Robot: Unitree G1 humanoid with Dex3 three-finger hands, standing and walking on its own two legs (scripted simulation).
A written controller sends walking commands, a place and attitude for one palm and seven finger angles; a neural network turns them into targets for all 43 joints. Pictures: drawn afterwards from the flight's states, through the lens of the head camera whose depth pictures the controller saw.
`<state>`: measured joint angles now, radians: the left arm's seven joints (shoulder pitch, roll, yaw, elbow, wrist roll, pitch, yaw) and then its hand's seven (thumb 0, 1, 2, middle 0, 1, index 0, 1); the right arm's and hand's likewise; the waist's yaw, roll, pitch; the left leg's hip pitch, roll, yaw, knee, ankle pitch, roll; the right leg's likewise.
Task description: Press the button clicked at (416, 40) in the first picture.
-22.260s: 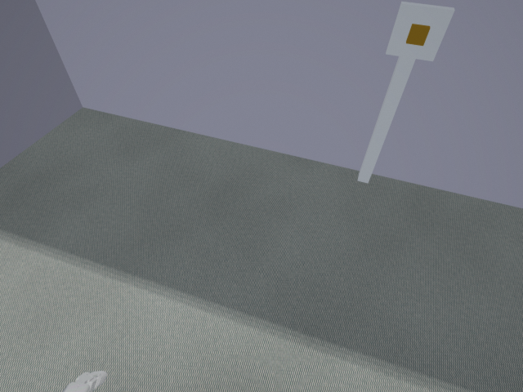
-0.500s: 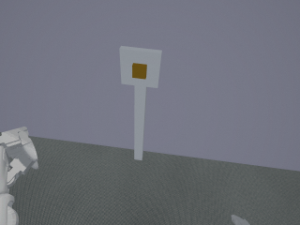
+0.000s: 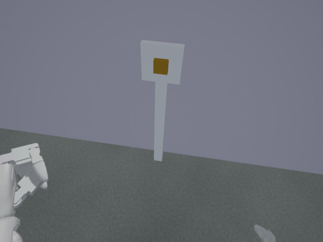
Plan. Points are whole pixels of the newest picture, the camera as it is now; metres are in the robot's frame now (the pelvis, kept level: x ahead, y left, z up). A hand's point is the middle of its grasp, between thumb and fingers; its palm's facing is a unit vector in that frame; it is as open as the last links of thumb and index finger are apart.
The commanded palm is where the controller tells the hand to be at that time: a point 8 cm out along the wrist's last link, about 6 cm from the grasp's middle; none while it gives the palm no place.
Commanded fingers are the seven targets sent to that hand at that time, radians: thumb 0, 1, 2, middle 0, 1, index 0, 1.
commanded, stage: stop stepping back and stand still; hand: left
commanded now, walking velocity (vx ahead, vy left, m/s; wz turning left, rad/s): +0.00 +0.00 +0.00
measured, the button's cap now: (161, 66) +0.79 +0.06 +0.04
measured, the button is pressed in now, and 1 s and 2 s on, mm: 0 0 0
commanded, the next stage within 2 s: let the arm hang, fingers relaxed in 0.78 s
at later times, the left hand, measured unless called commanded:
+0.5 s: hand (44, 162) +0.21 +0.24 +0.16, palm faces +0.39 -0.80 -0.46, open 3.1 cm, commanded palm +0.16 +0.28 +0.18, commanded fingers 0.00 0.90 0.90 -1.30 -1.50 -1.30 -1.50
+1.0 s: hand (52, 199) +0.21 +0.28 +0.00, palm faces +0.12 -0.87 -0.48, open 3.0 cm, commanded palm none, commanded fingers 0.00 0.90 0.90 -1.04 -1.22 -1.04 -1.22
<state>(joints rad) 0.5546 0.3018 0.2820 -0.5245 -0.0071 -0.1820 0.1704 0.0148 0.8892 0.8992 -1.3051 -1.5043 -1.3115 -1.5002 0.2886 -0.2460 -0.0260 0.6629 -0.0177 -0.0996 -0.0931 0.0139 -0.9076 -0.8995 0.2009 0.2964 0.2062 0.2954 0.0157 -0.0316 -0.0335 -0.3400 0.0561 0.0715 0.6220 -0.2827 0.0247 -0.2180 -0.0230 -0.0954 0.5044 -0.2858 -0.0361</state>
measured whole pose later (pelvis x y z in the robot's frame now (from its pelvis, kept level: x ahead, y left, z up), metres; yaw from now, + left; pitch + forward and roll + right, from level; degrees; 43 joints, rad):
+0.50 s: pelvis +0.03 +0.00 +0.00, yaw +0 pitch -1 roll +0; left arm 0.63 0.35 0.34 -0.58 -0.02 -0.21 0.17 0.01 0.89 0.90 -1.30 -1.50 -1.31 -1.50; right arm 0.24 -0.23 0.00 0.63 0.00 -0.08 -0.07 0.01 -0.91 -0.90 0.20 0.30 0.21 0.30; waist 0.00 0.02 0.03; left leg -0.24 0.03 0.02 0.53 -0.26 0.00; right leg -0.24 0.02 -0.11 0.53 -0.28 -0.06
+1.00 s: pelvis +0.01 +0.04 -0.01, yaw +0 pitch +1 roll +0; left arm 0.37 0.35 0.13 0.12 0.03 -0.04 0.03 0.00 0.90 0.90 -1.26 -1.47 -1.27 -1.46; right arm 0.15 -0.30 0.00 0.75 -0.01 -0.05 0.02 0.01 -0.91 -0.90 0.20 0.30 0.21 0.30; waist 0.01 0.08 -0.02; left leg -0.31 0.00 0.05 0.58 -0.28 0.03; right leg -0.31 -0.02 -0.09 0.56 -0.26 -0.02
